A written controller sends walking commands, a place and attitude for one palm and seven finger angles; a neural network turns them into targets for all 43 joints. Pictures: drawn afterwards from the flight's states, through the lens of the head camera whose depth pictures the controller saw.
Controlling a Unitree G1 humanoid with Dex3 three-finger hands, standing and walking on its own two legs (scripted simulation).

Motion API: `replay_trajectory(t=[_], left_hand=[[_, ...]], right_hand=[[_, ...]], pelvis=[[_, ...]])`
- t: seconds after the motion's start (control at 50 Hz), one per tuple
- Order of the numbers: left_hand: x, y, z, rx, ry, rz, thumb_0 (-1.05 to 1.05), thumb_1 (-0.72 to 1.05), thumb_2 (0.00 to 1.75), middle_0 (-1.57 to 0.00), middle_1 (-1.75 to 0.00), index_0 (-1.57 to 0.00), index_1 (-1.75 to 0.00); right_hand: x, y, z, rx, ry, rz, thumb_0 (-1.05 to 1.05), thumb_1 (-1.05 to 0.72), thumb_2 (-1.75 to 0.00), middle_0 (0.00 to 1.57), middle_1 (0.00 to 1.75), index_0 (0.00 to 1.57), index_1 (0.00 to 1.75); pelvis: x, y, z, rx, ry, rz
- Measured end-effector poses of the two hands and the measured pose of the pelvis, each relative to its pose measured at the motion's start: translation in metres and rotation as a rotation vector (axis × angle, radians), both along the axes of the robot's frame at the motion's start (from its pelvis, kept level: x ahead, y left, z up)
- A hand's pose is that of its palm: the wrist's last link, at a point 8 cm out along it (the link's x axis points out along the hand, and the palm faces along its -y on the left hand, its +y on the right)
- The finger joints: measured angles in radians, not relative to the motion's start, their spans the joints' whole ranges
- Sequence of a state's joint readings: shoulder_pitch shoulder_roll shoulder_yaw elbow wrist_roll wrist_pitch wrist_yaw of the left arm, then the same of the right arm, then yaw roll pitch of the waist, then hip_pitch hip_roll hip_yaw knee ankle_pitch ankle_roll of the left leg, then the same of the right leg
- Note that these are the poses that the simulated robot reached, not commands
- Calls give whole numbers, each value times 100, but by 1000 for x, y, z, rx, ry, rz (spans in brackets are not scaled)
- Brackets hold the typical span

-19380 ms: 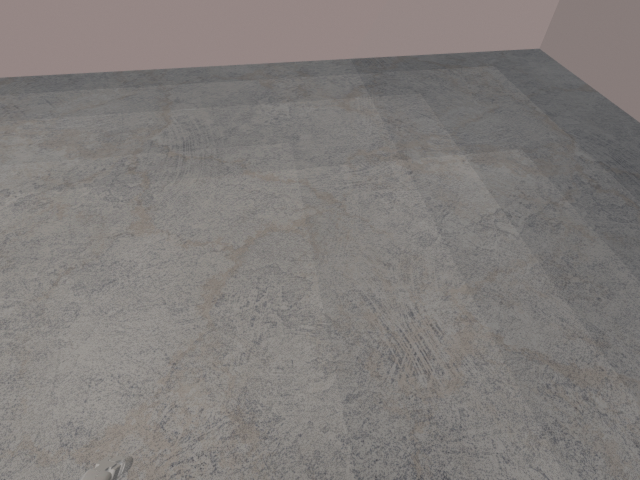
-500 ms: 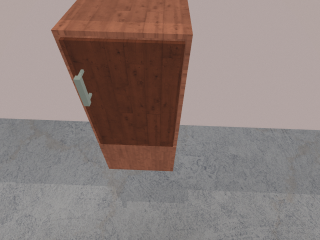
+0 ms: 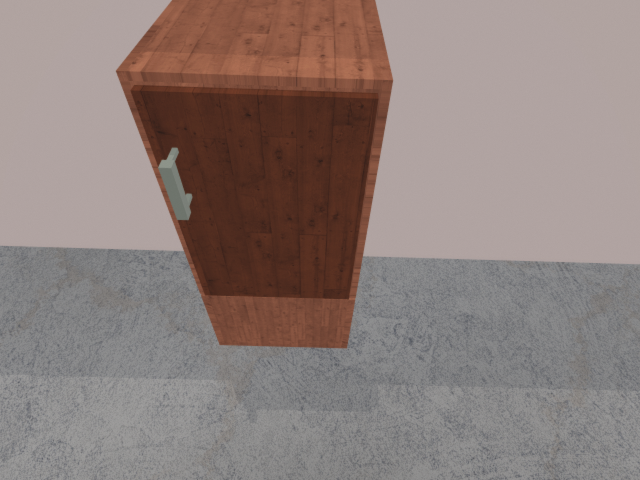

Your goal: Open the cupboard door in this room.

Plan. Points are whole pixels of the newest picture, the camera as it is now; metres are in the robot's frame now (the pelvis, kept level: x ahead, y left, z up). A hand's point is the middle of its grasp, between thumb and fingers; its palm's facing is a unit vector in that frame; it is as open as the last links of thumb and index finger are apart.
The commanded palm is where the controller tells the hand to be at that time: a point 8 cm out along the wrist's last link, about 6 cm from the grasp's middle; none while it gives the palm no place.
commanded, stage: come to a stop and stand still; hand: left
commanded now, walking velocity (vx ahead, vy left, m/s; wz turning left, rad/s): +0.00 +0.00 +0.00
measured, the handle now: (178, 184) +0.60 +0.31 -0.01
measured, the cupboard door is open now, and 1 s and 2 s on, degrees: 0 0 0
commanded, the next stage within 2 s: look again from close up in 0.82 s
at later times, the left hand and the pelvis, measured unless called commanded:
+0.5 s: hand out of the picture +0.01 +0.18 -0.18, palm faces +0.05 -0.99 -0.15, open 7.3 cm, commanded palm none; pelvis +0.03 +0.02 +0.00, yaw +0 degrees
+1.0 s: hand out of the picture +0.03 +0.20 -0.18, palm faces +0.02 -0.98 -0.19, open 7.3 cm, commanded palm none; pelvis +0.03 +0.03 -0.01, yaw +1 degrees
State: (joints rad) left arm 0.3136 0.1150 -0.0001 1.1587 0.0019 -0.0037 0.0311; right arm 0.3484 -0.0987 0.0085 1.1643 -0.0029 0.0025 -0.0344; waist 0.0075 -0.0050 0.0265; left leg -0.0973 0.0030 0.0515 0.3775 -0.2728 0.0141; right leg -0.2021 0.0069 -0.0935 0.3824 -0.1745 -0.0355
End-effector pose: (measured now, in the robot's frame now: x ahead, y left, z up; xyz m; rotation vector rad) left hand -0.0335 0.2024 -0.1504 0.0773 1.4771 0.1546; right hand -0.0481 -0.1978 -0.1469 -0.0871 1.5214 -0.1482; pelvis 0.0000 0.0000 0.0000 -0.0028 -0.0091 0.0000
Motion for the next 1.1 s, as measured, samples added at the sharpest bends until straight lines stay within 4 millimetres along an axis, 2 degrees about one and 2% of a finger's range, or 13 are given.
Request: replay_trajectory(t=[0.2, 0.48, 0.62, 0.92, 0.98, 1.1], left_hand=[[20, 11, -2, 5, -21, -14, 1, 92, 90, -20, -30, -20, -30], [34, 23, -5, 2, -16, -13, 0, 92, 90, -20, -30, -19, -30], [39, 28, -5, 2, -9, -13, 0, 92, 90, -20, -30, -19, -30], [49, 38, -3, 25, -21, -17, 0, 92, 90, -20, -30, -20, -30], [55, 43, -4, 37, -53, -44, 0, 92, 90, -20, -30, -20, -30], [73, 57, 1, 100, -189, -37, 0, 92, 90, -20, -30, -20, -30]], right_hand=[[19, 15, -1, 0, -35, -3, 0, -91, -90, 20, 29, 20, 30], [51, 19, -1, -27, -74, 15, 0, -91, -90, 20, 29, 20, 30], [54, 21, 0, -35, -65, 17, 0, -91, -90, 20, 29, 20, 30], [48, 22, -2, -35, -41, 11, 0, -91, -90, 20, 29, 20, 30], [53, 16, 0, -39, -74, 23, 0, -91, -90, 20, 30, 20, 30], [71, -17, -4, -104, -191, 42, 0, -91, -90, 20, 30, 20, 30]], pelvis=[[12, 11, -1, -1, 1, -2], [28, 23, -2, -7, 0, -1], [32, 28, -3, -7, -1, -1], [34, 31, -3, -5, -8, 2], [30, 28, -5, 4, 3, 11], [21, 22, -12, -5, -8, 23]])
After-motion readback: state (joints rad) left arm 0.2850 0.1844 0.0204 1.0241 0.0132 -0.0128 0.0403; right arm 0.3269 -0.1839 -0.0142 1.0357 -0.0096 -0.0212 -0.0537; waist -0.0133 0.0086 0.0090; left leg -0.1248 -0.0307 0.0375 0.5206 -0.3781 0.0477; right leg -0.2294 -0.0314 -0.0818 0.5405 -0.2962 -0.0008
